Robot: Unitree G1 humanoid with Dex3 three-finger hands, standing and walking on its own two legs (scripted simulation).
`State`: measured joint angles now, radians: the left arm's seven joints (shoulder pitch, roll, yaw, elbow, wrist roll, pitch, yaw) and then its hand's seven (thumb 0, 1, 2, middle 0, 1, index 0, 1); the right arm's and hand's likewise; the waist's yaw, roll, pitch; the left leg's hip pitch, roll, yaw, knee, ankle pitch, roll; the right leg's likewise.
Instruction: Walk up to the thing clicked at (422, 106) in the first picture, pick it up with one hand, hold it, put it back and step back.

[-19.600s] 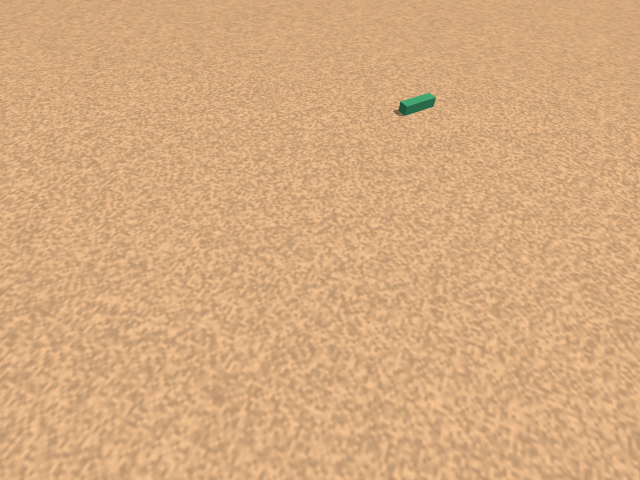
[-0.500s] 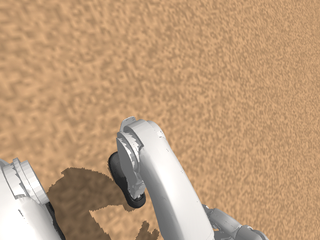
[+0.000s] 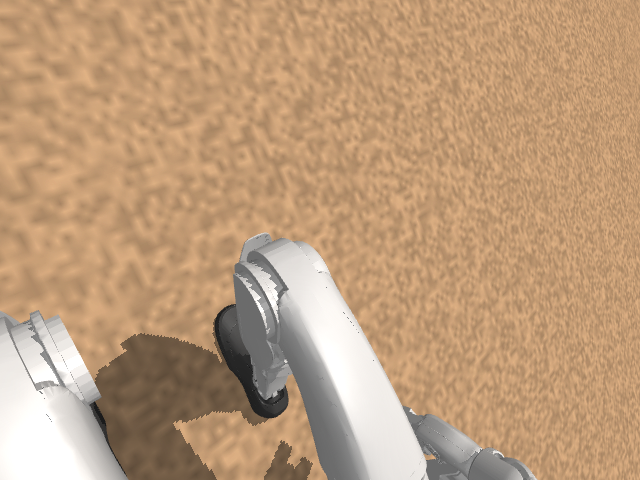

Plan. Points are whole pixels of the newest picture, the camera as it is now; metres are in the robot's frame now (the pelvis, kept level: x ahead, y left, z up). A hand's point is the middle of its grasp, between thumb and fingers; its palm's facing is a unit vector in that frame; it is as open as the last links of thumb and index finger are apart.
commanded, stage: close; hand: left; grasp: from above
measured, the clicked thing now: out of the picture +0.39 +0.36 -0.29
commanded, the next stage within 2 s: settle in 1.82 s
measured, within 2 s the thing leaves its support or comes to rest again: neither
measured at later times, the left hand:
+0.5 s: hand out of the picture +0.37 +0.37 -0.26, palm faces -0.04 -0.44 -0.90, open 12.6 cm
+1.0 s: hand out of the picture +0.37 +0.36 -0.26, palm faces -0.05 -0.46 -0.89, open 11.3 cm
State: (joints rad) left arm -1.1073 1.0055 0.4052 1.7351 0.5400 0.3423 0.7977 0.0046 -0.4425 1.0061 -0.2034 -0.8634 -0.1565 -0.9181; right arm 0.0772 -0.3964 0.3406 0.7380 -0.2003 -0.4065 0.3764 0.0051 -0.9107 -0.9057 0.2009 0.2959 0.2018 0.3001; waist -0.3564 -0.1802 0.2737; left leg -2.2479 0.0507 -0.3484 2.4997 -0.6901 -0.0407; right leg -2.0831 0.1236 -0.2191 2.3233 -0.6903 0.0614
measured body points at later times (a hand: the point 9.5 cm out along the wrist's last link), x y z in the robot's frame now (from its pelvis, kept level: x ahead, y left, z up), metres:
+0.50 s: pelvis +0.00 +0.00 +0.00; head +0.28 +0.13 +0.32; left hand +0.38 +0.38 -0.21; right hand +0.04 -0.25 -0.04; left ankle +0.08 +0.14 -0.29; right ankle +0.12 -0.12 -0.29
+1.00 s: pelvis +0.00 +0.00 +0.00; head +0.27 +0.13 +0.33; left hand +0.38 +0.38 -0.21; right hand +0.04 -0.25 -0.04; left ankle +0.08 +0.14 -0.29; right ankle +0.12 -0.12 -0.29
